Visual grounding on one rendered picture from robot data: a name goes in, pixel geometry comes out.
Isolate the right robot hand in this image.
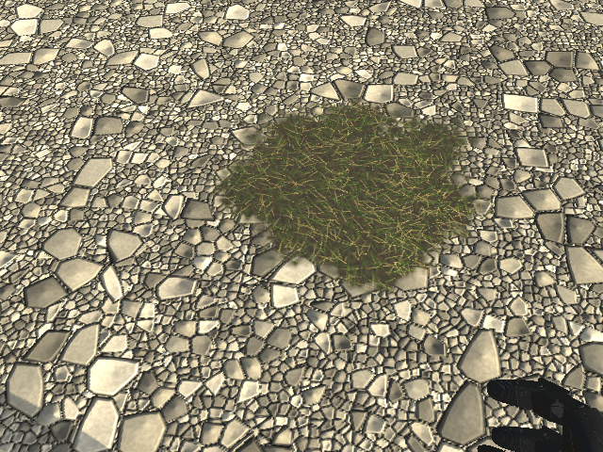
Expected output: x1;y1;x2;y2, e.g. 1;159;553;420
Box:
477;378;603;452

